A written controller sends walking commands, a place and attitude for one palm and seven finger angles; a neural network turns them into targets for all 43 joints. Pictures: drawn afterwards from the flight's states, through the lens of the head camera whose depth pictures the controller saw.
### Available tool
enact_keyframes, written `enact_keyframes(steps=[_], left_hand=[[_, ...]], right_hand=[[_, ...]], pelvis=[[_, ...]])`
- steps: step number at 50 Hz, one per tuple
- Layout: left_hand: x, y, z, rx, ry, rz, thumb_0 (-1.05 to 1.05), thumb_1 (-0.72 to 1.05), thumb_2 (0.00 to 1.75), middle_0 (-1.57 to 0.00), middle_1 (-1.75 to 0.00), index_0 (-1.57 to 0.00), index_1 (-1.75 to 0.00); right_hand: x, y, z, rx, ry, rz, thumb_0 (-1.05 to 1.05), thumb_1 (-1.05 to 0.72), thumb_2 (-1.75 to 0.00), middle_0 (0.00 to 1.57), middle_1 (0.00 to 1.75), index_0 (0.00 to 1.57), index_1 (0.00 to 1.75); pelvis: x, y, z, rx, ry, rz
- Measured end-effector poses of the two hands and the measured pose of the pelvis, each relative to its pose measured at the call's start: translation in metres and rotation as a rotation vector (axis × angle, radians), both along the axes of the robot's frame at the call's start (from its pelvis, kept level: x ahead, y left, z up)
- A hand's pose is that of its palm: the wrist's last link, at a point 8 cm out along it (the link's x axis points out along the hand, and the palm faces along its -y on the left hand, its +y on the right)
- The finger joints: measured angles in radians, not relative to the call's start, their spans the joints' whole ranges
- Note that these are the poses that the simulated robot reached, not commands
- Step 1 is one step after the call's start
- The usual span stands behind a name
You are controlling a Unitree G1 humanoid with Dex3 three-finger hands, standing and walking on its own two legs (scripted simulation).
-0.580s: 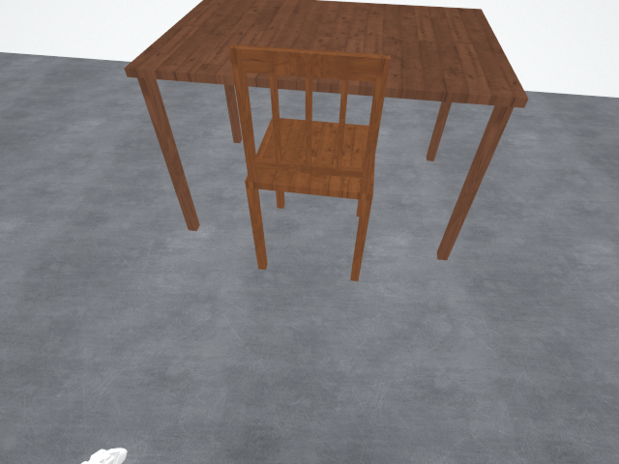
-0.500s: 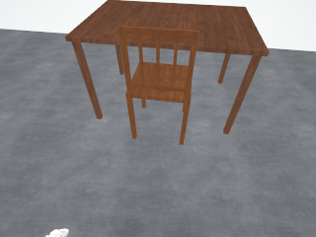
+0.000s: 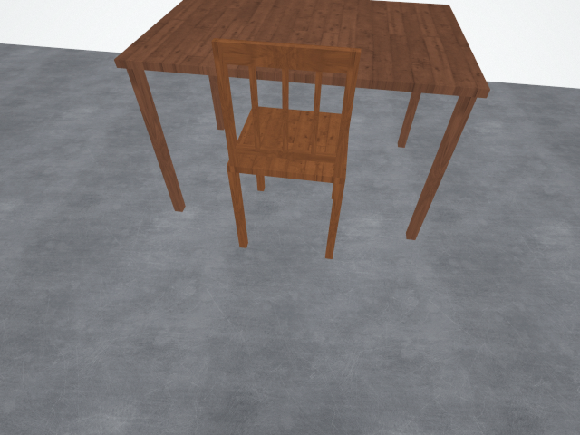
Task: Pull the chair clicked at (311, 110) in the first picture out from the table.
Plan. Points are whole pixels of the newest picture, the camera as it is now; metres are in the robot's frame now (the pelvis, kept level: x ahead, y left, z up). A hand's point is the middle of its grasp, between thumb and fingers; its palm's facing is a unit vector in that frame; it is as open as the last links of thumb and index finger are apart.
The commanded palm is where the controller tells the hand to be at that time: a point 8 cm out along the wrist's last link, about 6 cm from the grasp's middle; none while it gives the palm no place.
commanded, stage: stand and wait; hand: left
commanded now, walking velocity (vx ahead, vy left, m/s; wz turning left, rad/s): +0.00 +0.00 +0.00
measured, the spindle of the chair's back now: (285, 112) +0.99 +0.07 -0.09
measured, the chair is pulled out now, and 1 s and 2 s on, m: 0.00 0.00 0.00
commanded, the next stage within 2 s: look at it before walking up in 0.24 s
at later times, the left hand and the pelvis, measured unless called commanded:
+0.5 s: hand out of the picture +0.08 +0.25 -0.15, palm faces -0.04 -0.94 -0.33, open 7.4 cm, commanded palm none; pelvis +0.00 +0.00 +0.00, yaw +0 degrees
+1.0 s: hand out of the picture +0.08 +0.25 -0.15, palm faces -0.03 -0.94 -0.33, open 7.4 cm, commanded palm none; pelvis +0.01 +0.00 +0.00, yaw +0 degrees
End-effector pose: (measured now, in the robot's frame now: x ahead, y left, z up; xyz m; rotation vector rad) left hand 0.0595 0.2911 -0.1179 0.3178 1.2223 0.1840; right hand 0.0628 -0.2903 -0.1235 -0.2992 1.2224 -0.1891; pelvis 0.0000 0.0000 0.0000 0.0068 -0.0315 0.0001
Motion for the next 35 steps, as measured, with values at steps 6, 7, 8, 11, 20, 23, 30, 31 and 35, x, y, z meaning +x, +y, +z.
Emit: enact_keyframes(steps=[6,7,8,11,20,23,30,31,35], left_hand=[[0.002,0.000,0.001,0.001,-0.002,-0.004,0.01,0.91,0.90,-0.20,-0.30,-0.20,-0.30],[0.003,0.000,0.001,0.001,-0.003,-0.005,0.01,0.91,0.90,-0.20,-0.30,-0.20,-0.30],[0.004,0.000,0.001,0.000,-0.005,-0.006,0.01,0.91,0.90,-0.20,-0.30,-0.20,-0.30],[0.007,-0.001,0.001,-0.001,-0.013,-0.009,0.01,0.91,0.90,-0.20,-0.30,-0.20,-0.30],[0.015,-0.001,0.002,-0.005,-0.029,-0.014,0.01,0.91,0.90,-0.20,-0.30,-0.20,-0.30],[0.016,-0.001,0.002,-0.006,-0.026,-0.014,0.01,0.91,0.90,-0.20,-0.30,-0.20,-0.30],[0.015,0.000,0.002,-0.005,-0.014,-0.010,0.01,0.91,0.90,-0.20,-0.30,-0.20,-0.30],[0.015,0.000,0.002,-0.005,-0.013,-0.009,0.01,0.91,0.90,-0.20,-0.30,-0.20,-0.30],[0.015,0.001,0.001,-0.004,-0.008,-0.006,0.01,0.91,0.90,-0.20,-0.30,-0.20,-0.30]], right_hand=[[-0.006,-0.002,0.000,-0.002,0.011,-0.008,0.01,-0.90,-0.90,0.20,0.30,0.20,0.30],[-0.006,-0.002,0.000,-0.001,0.012,-0.009,0.01,-0.90,-0.90,0.20,0.30,0.20,0.30],[-0.006,-0.002,0.000,-0.001,0.011,-0.009,0.01,-0.90,-0.90,0.20,0.30,0.20,0.30],[-0.006,-0.001,0.001,0.000,0.009,-0.009,0.01,-0.90,-0.90,0.20,0.30,0.20,0.30],[0.000,0.002,0.002,0.004,-0.001,-0.005,0.01,-0.90,-0.90,0.20,0.30,0.20,0.30],[0.002,0.003,0.002,0.005,-0.002,-0.003,0.01,-0.90,-0.90,0.20,0.30,0.20,0.30],[0.006,0.004,0.002,0.006,-0.001,-0.002,0.01,-0.90,-0.90,0.20,0.30,0.20,0.30],[0.007,0.004,0.002,0.005,-0.002,-0.002,0.01,-0.90,-0.90,0.20,0.30,0.20,0.30],[0.010,0.004,0.003,0.003,-0.004,-0.002,0.01,-0.90,-0.90,0.20,0.30,0.20,0.30]], pelvis=[[-0.001,-0.001,0.001,-0.001,0.001,-0.003],[-0.001,-0.001,0.001,-0.001,0.001,-0.003],[-0.001,-0.001,0.001,-0.001,0.002,-0.003],[-0.001,-0.001,0.001,-0.001,0.002,-0.004],[0.000,0.000,0.002,-0.001,0.005,-0.004],[0.001,0.001,0.002,-0.001,0.007,-0.004],[0.005,0.001,0.002,-0.001,0.010,-0.005],[0.005,0.001,0.002,-0.001,0.009,-0.005],[0.007,0.001,0.003,-0.001,0.009,-0.006]])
